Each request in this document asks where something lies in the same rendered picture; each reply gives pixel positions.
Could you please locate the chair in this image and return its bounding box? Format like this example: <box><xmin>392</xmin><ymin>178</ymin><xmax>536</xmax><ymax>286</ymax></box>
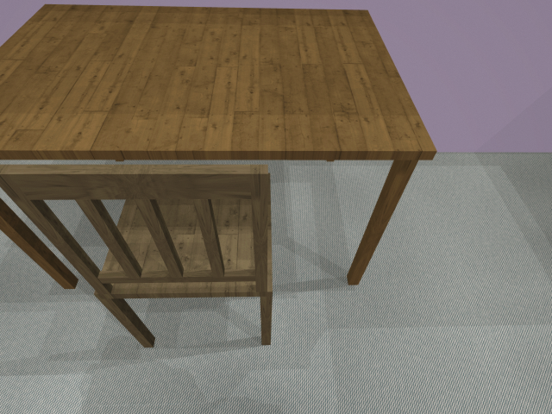
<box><xmin>0</xmin><ymin>165</ymin><xmax>273</xmax><ymax>348</ymax></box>

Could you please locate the table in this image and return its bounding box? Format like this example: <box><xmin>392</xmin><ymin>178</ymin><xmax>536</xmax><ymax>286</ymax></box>
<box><xmin>0</xmin><ymin>4</ymin><xmax>437</xmax><ymax>289</ymax></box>

